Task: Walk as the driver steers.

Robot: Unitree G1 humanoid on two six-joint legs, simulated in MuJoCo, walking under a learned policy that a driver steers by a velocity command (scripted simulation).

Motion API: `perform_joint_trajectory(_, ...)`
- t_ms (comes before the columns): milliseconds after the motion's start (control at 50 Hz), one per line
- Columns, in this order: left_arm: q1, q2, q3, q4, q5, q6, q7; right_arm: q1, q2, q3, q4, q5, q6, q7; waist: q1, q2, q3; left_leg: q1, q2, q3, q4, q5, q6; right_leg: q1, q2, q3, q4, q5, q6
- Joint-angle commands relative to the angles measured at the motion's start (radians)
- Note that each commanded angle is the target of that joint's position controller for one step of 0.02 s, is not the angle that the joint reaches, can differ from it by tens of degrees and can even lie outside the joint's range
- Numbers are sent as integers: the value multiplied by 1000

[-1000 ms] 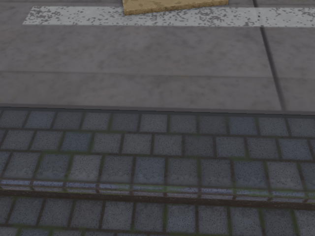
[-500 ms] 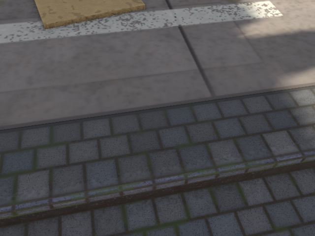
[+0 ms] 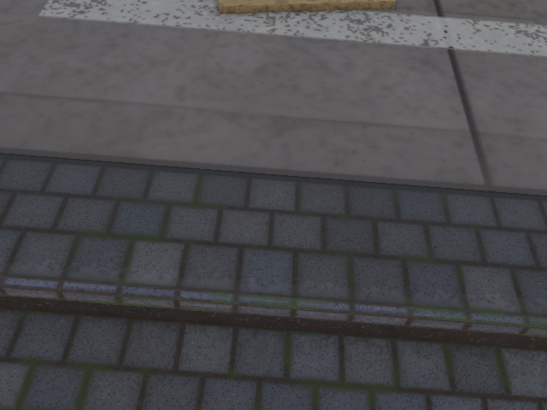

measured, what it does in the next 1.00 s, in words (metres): climbs: right foot 0.15 m higher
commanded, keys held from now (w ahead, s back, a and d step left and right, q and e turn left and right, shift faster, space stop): w+q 0.22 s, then w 0.10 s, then w+e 0.68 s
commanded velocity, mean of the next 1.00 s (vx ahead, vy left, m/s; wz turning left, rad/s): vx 0.39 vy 0.00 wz -0.03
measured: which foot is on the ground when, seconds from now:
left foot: down 0.00-0.62, up 0.64-1.00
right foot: down 0.00-0.00, up 0.02-0.58, down 0.60-1.00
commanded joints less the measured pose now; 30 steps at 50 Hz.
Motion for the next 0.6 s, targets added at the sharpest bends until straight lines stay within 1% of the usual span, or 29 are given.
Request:
perform_joint_trajectory(20,-40,20,-3,-102,33,-9,-18,199,-287,-84,-52,-16,-13,-22,-54,398,-108,343,265,-549,-320,268,280,-435,105,17,483,-324,38)
perform_joint_trajectory(40,-72,56,11,-91,0,-26,-19,224,-269,-80,-78,-46,-47,-10,-125,254,-199,302,343,-758,-419,-126,405,-463,123,239,736,-307,46)
perform_joint_trajectory(60,-92,65,15,-92,-22,-45,-37,178,-227,-65,-68,-38,-65,-13,-101,192,-106,267,306,-730,-461,-433,375,-558,94,284,813,-193,31)
perform_joint_trajectory(80,-91,72,17,-84,-19,-61,-47,147,-190,-58,-58,-23,-75,-20,-65,151,-23,271,279,-683,-447,-466,313,-648,69,274,770,-101,12)
perform_joint_trajectory(100,-98,68,17,-77,-3,-71,-45,133,-160,-47,-63,-20,-76,-24,-62,119,1,262,249,-647,-435,-424,285,-669,64,272,775,-20,12)
perform_joint_trajectory(120,-85,63,19,-73,8,-77,-46,124,-138,-37,-66,-23,-74,-29,-43,113,6,228,212,-603,-435,-394,268,-642,67,268,780,45,11)
perform_joint_trajectory(140,-60,50,18,-58,15,-82,-51,133,-125,-32,-60,-29,-73,-33,-35,122,1,205,179,-563,-437,-361,260,-626,83,245,826,102,13)
perform_joint_trajectory(160,-36,40,16,-40,14,-87,-56,151,-114,-29,-47,-35,-72,-34,-32,120,-10,208,159,-526,-431,-320,259,-629,93,228,854,148,15)
perform_joint_trajectory(180,-1,8,7,-15,15,-90,-62,175,-107,-24,-26,-39,-68,-33,-38,138,-31,189,140,-494,-403,-254,275,-625,122,193,1032,165,20)
perform_joint_trajectory(200,20,-4,2,-10,15,-95,-67,203,-99,-20,-7,-33,-69,-30,-35,130,-22,185,129,-491,-392,-246,287,-675,123,198,1123,162,17)
perform_joint_trajectory(220,18,-15,-5,-16,14,-101,-69,238,-93,-18,14,-25,-70,-26,-42,126,-2,202,127,-503,-389,-248,299,-742,123,199,1191,148,14)
perform_joint_trajectory(240,5,-38,-19,-19,10,-108,-71,295,-86,-16,55,-22,-69,-24,-58,134,18,260,139,-520,-392,-242,310,-852,118,194,1269,127,8)
perform_joint_trajectory(280,-15,-51,-34,-25,-1,-117,-77,374,-49,-6,116,-21,-68,-19,-75,124,47,329,156,-524,-393,-221,307,-989,96,195,1324,101,0)
perform_joint_trajectory(300,-53,-65,-45,-36,-1,-123,-78,398,-37,-4,144,-23,-69,-16,-87,125,69,348,167,-526,-393,-205,307,-1059,87,188,1358,94,-1)
perform_joint_trajectory(320,-67,-86,-58,-44,-5,-126,-78,417,-24,3,171,-31,-67,-16,-92,144,77,362,183,-540,-399,-184,313,-1127,90,186,1458,73,-3)
perform_joint_trajectory(340,-54,-92,-66,-50,-15,-123,-74,423,-26,5,193,-31,-69,-18,-83,169,92,384,200,-526,-400,-165,305,-1198,81,198,1520,43,-4)
perform_joint_trajectory(360,-70,-100,-77,-64,-23,-121,-69,421,-14,10,218,-32,-70,-20,-80,180,118,376,215,-496,-407,-127,291,-1254,74,211,1570,22,-6)
perform_joint_trajectory(380,-83,-104,-85,-79,-29,-117,-63,416,-4,15,244,-31,-71,-24,-73,186,137,366,227,-463,-424,-104,274,-1294,67,228,1602,4,-8)
perform_joint_trajectory(400,-100,-118,-99,-117,-34,-113,-57,389,-1,20,261,-19,-68,-29,-49,191,170,305,225,-417,-437,-99,242,-1305,52,272,1565,6,-19)
perform_joint_trajectory(420,-150,-125,-115,-157,-21,-113,-57,351,-9,22,261,-22,-61,-30,-43,163,166,225,193,-352,-475,-115,223,-1252,50,236,1443,46,-16)
perform_joint_trajectory(440,-181,-116,-118,-182,-12,-112,-55,329,-10,26,269,-25,-65,-36,-40,149,164,144,187,-321,-531,-111,220,-1179,41,202,1349,97,-9)
perform_joint_trajectory(460,-189,-123,-133,-208,16,-107,-59,303,-52,16,269,-8,-66,-49,-10,109,125,38,191,-292,-670,-64,229,-970,-9,132,1124,155,-21)
perform_joint_trajectory(480,-242,-124,-138,-236,22,-107,-61,326,-78,7,288,7,-67,-56,-25,116,101,5,205,-272,-766,-39,233,-812,-16,84,988,164,-37)
perform_joint_trajectory(500,-205,-109,-129,-213,6,-109,-66,298,-92,2,294,25,-73,-54,-11,131,69,28,207,-194,-803,83,211,-633,-17,41,854,132,-64)
perform_joint_trajectory(520,-138,-78,-116,-187,-12,-114,-69,261,-119,0,292,28,-82,-45,27,141,26,28,155,-85,-762,365,188,-406,28,-18,721,104,-107)
perform_joint_trajectory(540,-21,-41,-90,-143,-18,-117,-71,319,-163,-8,316,25,-83,-37,65,237,-118,157,158,-55,-635,988,208,-200,136,-93,717,21,-119)
perform_joint_trajectory(560,94,34,-54,-113,-34,-110,-70,315,-202,-13,319,7,-81,-34,128,286,-179,295,176,-34,-463,1502,187,-113,187,-87,649,-34,-133)
perform_joint_trajectory(580,197,105,-23,-84,-32,-98,-75,276,-227,-20,324,-14,-74,-26,188,317,-213,419,170,-19,-266,1687,151,-55,211,-27,438,-26,-157)
perform_joint_trajectory(600,266,154,-2,-38,-16,-83,-88,297,-211,-24,311,-23,-77,-33,192,242,-232,383,157,-73,-59,1559,131,62,214,168,257,3,-178)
